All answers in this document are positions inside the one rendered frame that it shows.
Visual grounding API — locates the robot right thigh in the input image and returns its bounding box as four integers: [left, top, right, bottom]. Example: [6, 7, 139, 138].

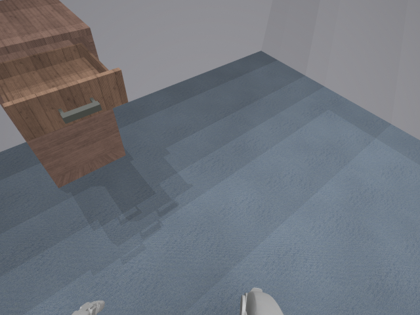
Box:
[240, 291, 284, 315]

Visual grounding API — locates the cabinet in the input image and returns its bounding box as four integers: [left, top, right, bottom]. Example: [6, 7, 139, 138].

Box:
[0, 0, 126, 188]

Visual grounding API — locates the drawer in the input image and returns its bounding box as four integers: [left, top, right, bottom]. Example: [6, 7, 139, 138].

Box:
[0, 43, 128, 141]

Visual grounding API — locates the handle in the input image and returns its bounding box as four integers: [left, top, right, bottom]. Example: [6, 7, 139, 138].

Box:
[58, 97, 102, 124]

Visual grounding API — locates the robot left hand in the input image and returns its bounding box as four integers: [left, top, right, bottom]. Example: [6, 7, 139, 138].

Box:
[72, 301, 105, 315]

